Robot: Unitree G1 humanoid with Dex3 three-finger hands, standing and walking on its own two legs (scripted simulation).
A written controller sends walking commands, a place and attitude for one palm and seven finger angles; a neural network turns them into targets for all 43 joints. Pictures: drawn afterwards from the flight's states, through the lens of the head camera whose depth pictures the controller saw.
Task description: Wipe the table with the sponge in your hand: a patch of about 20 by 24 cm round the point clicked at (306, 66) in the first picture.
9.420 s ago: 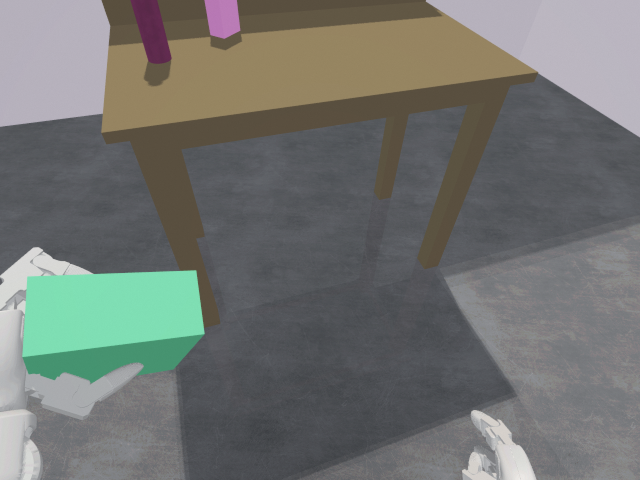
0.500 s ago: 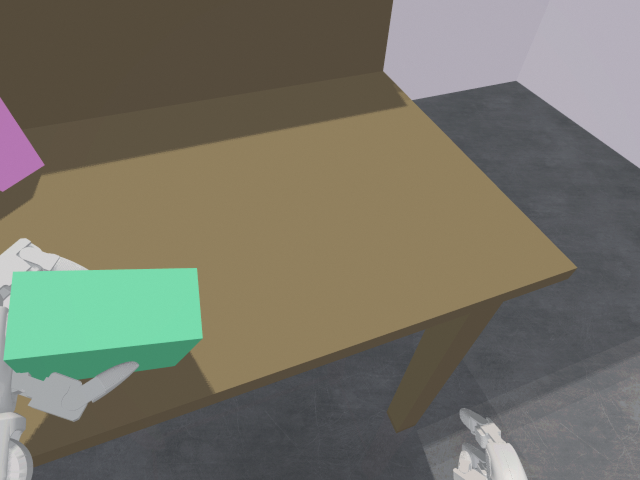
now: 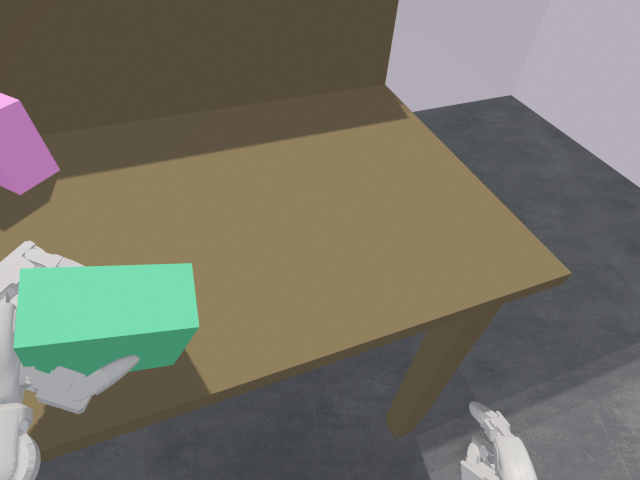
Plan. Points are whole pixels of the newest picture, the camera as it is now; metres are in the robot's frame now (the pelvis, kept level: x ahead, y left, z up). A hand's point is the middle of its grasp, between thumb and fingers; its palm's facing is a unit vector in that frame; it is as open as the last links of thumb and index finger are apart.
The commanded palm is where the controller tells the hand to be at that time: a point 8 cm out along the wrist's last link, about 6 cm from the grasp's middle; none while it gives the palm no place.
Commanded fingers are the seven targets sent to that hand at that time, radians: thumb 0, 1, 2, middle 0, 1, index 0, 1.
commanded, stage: come to a stop and stand still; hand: left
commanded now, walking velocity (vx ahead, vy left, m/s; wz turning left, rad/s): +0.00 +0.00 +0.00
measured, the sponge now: (137, 323) +0.23 +0.21 +0.13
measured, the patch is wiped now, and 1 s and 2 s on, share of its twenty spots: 0.00 0.00 0.00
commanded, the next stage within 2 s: look again from close up in 0.06 s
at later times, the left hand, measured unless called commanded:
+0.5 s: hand (62, 322) +0.21 +0.26 +0.16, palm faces +0.39 -0.85 -0.36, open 10.6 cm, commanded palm +0.16 +0.29 +0.17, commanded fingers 0.00 0.10 1.30 -1.20 -1.60 -1.20 -1.60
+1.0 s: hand (53, 318) +0.21 +0.27 +0.16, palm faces +0.40 -0.84 -0.38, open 10.6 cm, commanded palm +0.16 +0.30 +0.17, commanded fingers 0.00 0.10 1.30 -1.20 -1.60 -1.20 -1.60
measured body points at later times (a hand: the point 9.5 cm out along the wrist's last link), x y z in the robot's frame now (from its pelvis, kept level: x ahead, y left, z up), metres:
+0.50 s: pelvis -0.01 +0.01 +0.00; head +0.01 +0.03 +0.45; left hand +0.19 +0.31 +0.18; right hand +0.16 -0.22 -0.08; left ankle +0.02 +0.10 -0.74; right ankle -0.01 -0.12 -0.74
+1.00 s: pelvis +0.00 +0.02 +0.00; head +0.02 +0.03 +0.45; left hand +0.19 +0.31 +0.18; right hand +0.17 -0.20 -0.08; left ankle +0.02 +0.10 -0.74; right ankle -0.01 -0.12 -0.74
